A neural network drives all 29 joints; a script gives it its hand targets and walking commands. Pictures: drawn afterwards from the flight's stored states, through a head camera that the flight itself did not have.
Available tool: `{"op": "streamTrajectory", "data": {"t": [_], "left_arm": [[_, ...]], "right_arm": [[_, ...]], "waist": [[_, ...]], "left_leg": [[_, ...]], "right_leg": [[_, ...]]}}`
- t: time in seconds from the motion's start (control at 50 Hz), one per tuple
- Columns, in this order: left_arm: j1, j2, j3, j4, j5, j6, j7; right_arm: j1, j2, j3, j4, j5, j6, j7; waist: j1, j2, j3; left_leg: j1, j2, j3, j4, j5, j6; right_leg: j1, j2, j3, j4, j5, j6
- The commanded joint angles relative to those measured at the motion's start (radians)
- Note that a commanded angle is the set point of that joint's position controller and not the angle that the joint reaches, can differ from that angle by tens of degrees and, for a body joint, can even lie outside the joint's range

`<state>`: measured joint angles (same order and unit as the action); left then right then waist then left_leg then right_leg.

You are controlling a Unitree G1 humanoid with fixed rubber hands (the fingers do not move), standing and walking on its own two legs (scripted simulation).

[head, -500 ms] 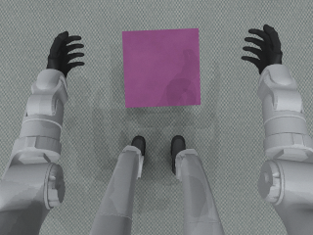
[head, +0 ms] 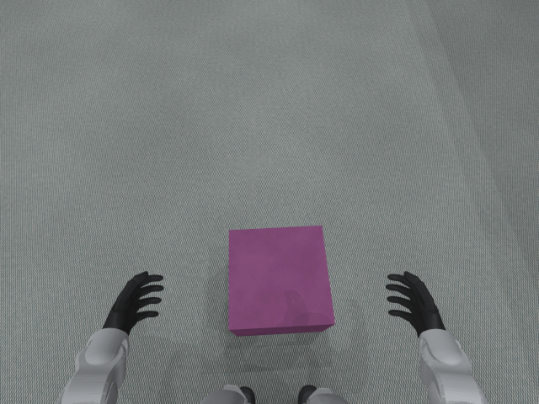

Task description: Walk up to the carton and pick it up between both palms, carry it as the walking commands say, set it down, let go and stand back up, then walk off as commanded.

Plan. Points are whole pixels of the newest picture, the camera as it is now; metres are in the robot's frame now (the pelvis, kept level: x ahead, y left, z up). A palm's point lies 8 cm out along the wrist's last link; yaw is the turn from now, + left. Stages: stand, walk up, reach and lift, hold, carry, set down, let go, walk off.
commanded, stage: let go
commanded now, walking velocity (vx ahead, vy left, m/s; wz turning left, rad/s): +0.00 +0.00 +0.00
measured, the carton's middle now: (277, 283) +0.41 -0.01 -0.63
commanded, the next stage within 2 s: stand in 0.62 s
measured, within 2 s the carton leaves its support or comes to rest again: neither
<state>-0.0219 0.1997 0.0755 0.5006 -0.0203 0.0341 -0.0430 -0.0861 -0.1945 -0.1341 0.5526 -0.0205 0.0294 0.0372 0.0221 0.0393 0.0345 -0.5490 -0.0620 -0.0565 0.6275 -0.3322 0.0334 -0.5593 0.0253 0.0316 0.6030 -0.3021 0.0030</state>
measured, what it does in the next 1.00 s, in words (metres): stands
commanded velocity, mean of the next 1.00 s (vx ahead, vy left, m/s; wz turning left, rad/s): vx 0.00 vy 0.00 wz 0.00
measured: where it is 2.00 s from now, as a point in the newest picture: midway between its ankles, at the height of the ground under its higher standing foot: outside the picture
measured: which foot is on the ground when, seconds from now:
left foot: down 0.00-1.00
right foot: down 0.00-1.00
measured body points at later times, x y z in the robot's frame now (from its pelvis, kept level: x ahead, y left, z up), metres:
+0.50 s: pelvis -0.01 -0.02 +0.02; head +0.02 -0.03 +0.46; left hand +0.16 +0.21 -0.07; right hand +0.16 -0.25 -0.07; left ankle -0.03 +0.09 -0.72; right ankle -0.02 -0.12 -0.72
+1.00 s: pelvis -0.01 -0.02 +0.02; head -0.07 -0.01 +0.46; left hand +0.09 +0.28 -0.09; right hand +0.08 -0.32 -0.09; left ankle -0.03 +0.09 -0.72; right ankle -0.02 -0.12 -0.72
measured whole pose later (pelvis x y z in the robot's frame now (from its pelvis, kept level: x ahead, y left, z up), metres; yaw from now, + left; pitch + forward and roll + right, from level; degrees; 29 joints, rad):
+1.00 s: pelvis -0.01 -0.02 +0.02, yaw +0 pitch -2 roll +0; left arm 0.26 0.34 0.06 0.87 0.04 -0.01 0.00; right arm 0.30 -0.31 -0.06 0.86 -0.04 -0.01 -0.01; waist 0.01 -0.01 -0.12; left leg -0.14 -0.03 -0.07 0.47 -0.29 0.01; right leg -0.16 0.05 0.02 0.45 -0.25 -0.03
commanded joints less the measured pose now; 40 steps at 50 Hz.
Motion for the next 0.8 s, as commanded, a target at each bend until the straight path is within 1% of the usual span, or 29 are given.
{"op": "streamTrajectory", "data": {"t": [0.0,0.04,0.06,0.08,0.1,0.12,0.14,0.16,0.2,0.22,0.26,0.28,0.32,0.34,0.36,0.38,0.42,0.52,0.56,0.58,0.6,0.62,0.64,0.66,0.7,0.72,0.74,0.76,0.78], "left_arm": [[0.093,0.126,0.033,-0.132,0.004,-0.039,0.014],[0.136,0.126,0.030,-0.145,0.010,-0.046,0.017],[0.142,0.112,0.015,-0.163,0.004,-0.048,0.018],[0.112,0.116,0.015,-0.178,0.003,-0.048,0.015],[0.168,0.112,0.022,-0.173,0.021,-0.047,0.014],[0.202,0.105,0.010,-0.158,0.020,-0.044,0.014],[0.228,0.117,0.015,-0.185,0.023,-0.048,0.008],[0.205,0.125,0.018,-0.185,0.030,-0.048,0.010],[0.195,0.118,0.001,-0.195,0.007,-0.040,0.007],[0.202,0.117,0.006,-0.189,0.013,-0.027,0.000],[0.184,0.125,-0.001,-0.201,0.009,-0.015,-0.005],[0.186,0.120,0.001,-0.207,0.010,-0.009,-0.007],[0.176,0.128,-0.003,-0.201,0.019,0.008,-0.010],[0.193,0.130,0.009,-0.187,0.032,0.015,-0.009],[0.184,0.133,0.008,-0.202,0.031,0.019,-0.010],[0.188,0.135,0.005,-0.176,0.039,0.026,-0.009],[0.199,0.126,0.003,-0.171,0.041,0.035,-0.014],[0.179,0.113,0.007,-0.191,0.051,0.085,0.000],[0.187,0.111,0.028,-0.201,0.053,0.120,0.012],[0.179,0.123,0.040,-0.224,0.057,0.123,0.016],[0.221,0.250,0.043,-0.025,0.035,0.057,0.048],[0.221,0.247,0.038,-0.013,0.044,0.020,0.053],[0.208,0.252,0.036,0.010,0.053,-0.007,0.051],[0.184,0.233,0.029,0.025,0.058,-0.021,0.052],[0.184,0.249,0.031,0.084,0.053,-0.043,0.051],[0.169,0.245,0.027,0.099,0.052,-0.052,0.050],[0.185,0.246,0.030,0.119,0.050,-0.055,0.050],[0.173,0.246,0.027,0.138,0.053,-0.063,0.051],[0.170,0.251,0.024,0.152,0.051,-0.068,0.049]], "right_arm": [[0.085,-0.147,-0.037,-0.138,-0.006,-0.042,-0.006],[0.129,-0.141,-0.011,-0.175,-0.001,-0.046,-0.004],[0.152,-0.141,-0.002,-0.180,0.004,-0.050,-0.001],[0.143,-0.133,0.017,-0.182,0.019,-0.049,0.004],[0.182,-0.125,0.015,-0.202,0.004,-0.047,0.002],[0.217,-0.130,0.016,-0.202,0.000,-0.046,0.003],[0.245,-0.129,0.029,-0.224,0.006,-0.048,0.008],[0.214,-0.133,0.031,-0.236,0.015,-0.049,0.011],[0.211,-0.135,0.035,-0.245,0.023,-0.036,0.018],[0.227,-0.136,0.038,-0.245,0.017,-0.022,0.019],[0.198,-0.133,0.035,-0.275,0.014,-0.011,0.025],[0.218,-0.125,0.033,-0.280,0.011,-0.006,0.026],[0.212,-0.124,0.036,-0.274,0.016,0.011,0.029],[0.223,-0.122,0.036,-0.280,0.012,0.014,0.028],[0.244,-0.119,0.031,-0.272,0.006,0.022,0.027],[0.234,-0.116,0.045,-0.268,0.010,0.029,0.027],[0.242,-0.114,0.051,-0.282,0.008,0.038,0.026],[0.230,-0.122,0.062,-0.267,0.011,0.047,0.015],[0.250,-0.137,0.053,-0.258,0.006,0.042,0.002],[0.258,-0.148,0.058,-0.260,0.007,0.036,0.001],[0.292,-0.203,0.040,-0.047,-0.014,0.009,-0.031],[0.318,-0.237,0.025,-0.047,-0.015,-0.009,-0.043],[0.308,-0.229,0.031,-0.025,-0.022,-0.019,-0.043],[0.312,-0.236,0.030,-0.009,-0.029,-0.032,-0.046],[0.280,-0.241,0.027,0.028,-0.027,-0.043,-0.046],[0.293,-0.242,0.024,0.045,-0.021,-0.046,-0.046],[0.295,-0.254,0.021,0.066,-0.024,-0.051,-0.048],[0.300,-0.252,0.026,0.087,-0.024,-0.059,-0.049],[0.281,-0.261,0.027,0.098,-0.022,-0.061,-0.051]], "waist": [[-0.040,-0.034,-0.418],[-0.027,-0.037,-0.340],[-0.038,-0.021,-0.337],[-0.027,-0.007,-0.294],[-0.022,-0.020,-0.302],[-0.033,-0.041,-0.267],[-0.023,-0.041,-0.281],[-0.010,-0.019,-0.240],[-0.019,-0.027,-0.195],[-0.029,-0.026,-0.168],[-0.018,-0.027,-0.158],[-0.024,-0.036,-0.154],[-0.016,-0.014,-0.100],[-0.010,-0.023,-0.097],[-0.022,-0.043,-0.103],[-0.015,-0.050,-0.057],[-0.024,-0.061,-0.047],[-0.019,-0.046,0.006],[-0.034,-0.060,0.001],[-0.037,-0.047,-0.044],[0.018,-0.122,-0.267],[-0.016,-0.091,-0.247],[-0.016,-0.082,-0.202],[-0.038,-0.017,-0.161],[-0.023,-0.026,-0.124],[-0.032,-0.038,-0.106],[-0.027,-0.054,-0.106],[-0.028,-0.015,-0.097],[-0.020,-0.008,-0.090]], "left_leg": [[0.322,0.050,-0.031,-0.094,0.672,-0.062],[0.333,0.052,-0.037,-0.141,0.691,-0.052],[0.339,0.048,-0.031,-0.150,0.683,-0.057],[0.335,0.051,-0.025,-0.163,0.658,-0.054],[0.345,0.056,-0.027,-0.183,0.641,-0.056],[0.346,0.055,-0.024,-0.198,0.631,-0.053],[0.362,0.048,-0.018,-0.207,0.626,-0.050],[0.339,0.053,-0.023,-0.216,0.608,-0.054],[0.345,0.056,-0.019,-0.219,0.576,-0.053],[0.343,0.053,-0.010,-0.231,0.515,-0.048],[0.350,0.048,-0.003,-0.233,0.423,-0.046],[0.355,0.048,0.000,-0.229,0.405,-0.044],[0.341,0.046,0.005,-0.245,0.338,-0.042],[0.321,0.040,0.016,-0.245,0.317,-0.045],[0.325,0.034,0.016,-0.245,0.294,-0.039],[0.308,0.033,0.017,-0.248,0.269,-0.031],[0.307,0.028,0.021,-0.239,0.236,-0.025],[0.294,0.025,0.035,-0.232,0.139,-0.022],[0.271,0.019,0.044,-0.220,0.117,-0.020],[0.272,0.013,0.045,-0.206,0.134,-0.019],[0.325,0.072,-0.022,-0.158,0.252,-0.059],[0.359,0.085,-0.035,-0.141,0.264,-0.053],[0.361,0.086,-0.050,-0.152,0.265,-0.055],[0.360,0.090,-0.052,-0.166,0.222,-0.044],[0.337,0.097,-0.078,-0.175,0.220,-0.037],[0.324,0.098,-0.083,-0.180,0.231,-0.032],[0.331,0.104,-0.096,-0.185,0.239,-0.023],[0.308,0.111,-0.105,-0.204,0.226,-0.020],[0.307,0.107,-0.101,-0.204,0.223,-0.017]], "right_leg": [[0.347,0.008,0.004,-0.067,0.503,-0.001],[0.395,0.010,0.005,-0.101,0.514,0.000],[0.426,0.010,0.010,-0.112,0.537,-0.003],[0.416,0.008,0.010,-0.118,0.517,0.001],[0.476,0.008,0.004,-0.124,0.500,0.000],[0.490,0.008,0.008,-0.136,0.525,0.003],[0.537,0.005,0.010,-0.137,0.563,0.003],[0.531,0.003,0.014,-0.139,0.537,-0.001],[0.519,0.014,0.002,-0.142,0.474,0.008],[0.538,0.009,0.007,-0.149,0.455,0.005],[0.561,0.008,-0.002,-0.160,0.397,0.008],[0.569,0.009,-0.002,-0.154,0.401,0.010],[0.570,0.007,-0.004,-0.173,0.362,0.010],[0.606,0.005,-0.003,-0.172,0.373,0.011],[0.627,0.003,-0.002,-0.169,0.386,0.016],[0.620,-0.005,0.003,-0.178,0.376,0.018],[0.623,-0.007,0.009,-0.178,0.358,0.019],[0.585,-0.014,-0.003,-0.188,0.229,0.024],[0.578,-0.014,-0.005,-0.183,0.231,0.027],[0.595,-0.017,0.002,-0.170,0.270,0.027],[0.545,-0.071,0.057,-0.160,0.303,-0.004],[0.532,-0.081,0.072,-0.163,0.293,-0.021],[0.466,-0.078,0.082,-0.170,0.272,-0.019],[0.412,-0.085,0.100,-0.195,0.214,-0.021],[0.380,-0.083,0.101,-0.206,0.196,-0.019],[0.381,-0.085,0.099,-0.209,0.221,-0.018],[0.373,-0.088,0.102,-0.206,0.219,-0.022],[0.392,-0.088,0.106,-0.210,0.207,-0.020],[0.377,-0.085,0.108,-0.216,0.209,-0.021]]}}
